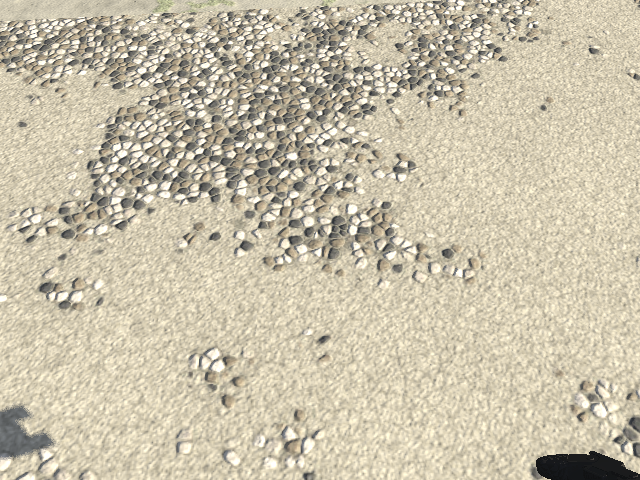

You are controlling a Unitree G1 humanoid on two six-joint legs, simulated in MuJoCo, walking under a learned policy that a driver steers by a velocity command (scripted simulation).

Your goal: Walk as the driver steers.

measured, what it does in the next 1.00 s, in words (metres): walks ahead, turning left: left foot, then right foot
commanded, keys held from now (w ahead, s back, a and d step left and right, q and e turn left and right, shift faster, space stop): w+q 0.52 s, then w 0.48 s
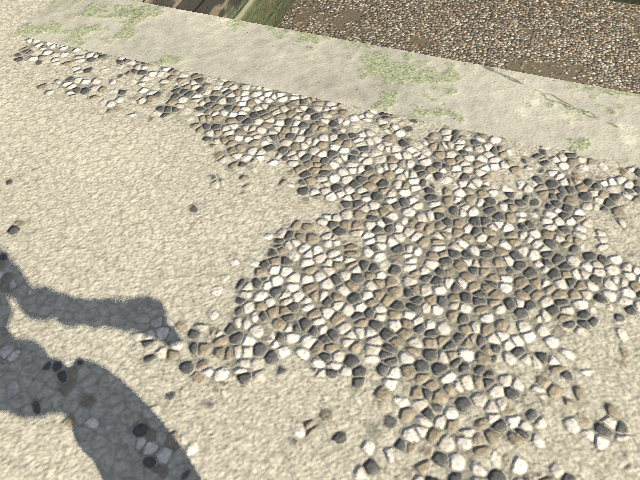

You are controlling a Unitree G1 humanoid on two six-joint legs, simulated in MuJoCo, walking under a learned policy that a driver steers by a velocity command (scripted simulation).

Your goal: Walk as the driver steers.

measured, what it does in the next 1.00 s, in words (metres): walks ahead, turning right: left foot, then right foot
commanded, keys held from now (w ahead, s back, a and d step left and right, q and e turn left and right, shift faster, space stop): w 0.40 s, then w+e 0.60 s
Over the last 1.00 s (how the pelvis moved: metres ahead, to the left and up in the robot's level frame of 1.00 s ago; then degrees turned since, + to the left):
0.54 0.10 0.01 24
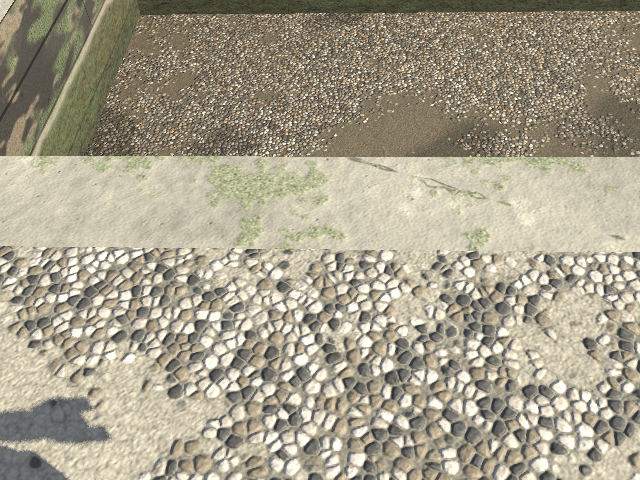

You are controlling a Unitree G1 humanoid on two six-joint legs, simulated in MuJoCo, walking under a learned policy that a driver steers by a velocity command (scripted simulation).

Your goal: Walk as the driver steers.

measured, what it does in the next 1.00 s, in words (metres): walks ahead: left foot, then right foot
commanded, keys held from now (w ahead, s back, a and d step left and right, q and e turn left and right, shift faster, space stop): w+e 0.08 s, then w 0.92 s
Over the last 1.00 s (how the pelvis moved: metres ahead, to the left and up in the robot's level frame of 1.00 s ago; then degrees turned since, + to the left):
0.53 -0.03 0.00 -17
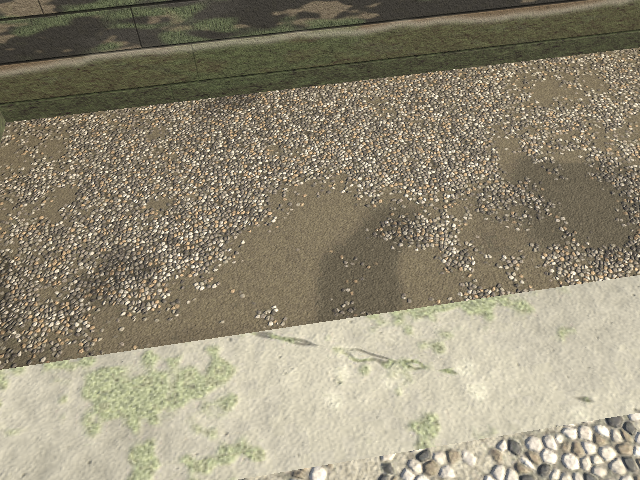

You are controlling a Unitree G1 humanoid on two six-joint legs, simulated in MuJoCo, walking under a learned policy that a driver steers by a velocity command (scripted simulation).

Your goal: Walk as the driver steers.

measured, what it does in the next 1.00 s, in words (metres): walks ahead: left foot, then right foot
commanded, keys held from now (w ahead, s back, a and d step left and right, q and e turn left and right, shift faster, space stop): w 0.72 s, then w+q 0.28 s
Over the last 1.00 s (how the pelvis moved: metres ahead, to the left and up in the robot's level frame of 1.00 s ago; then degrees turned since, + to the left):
0.51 -0.05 0.00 -9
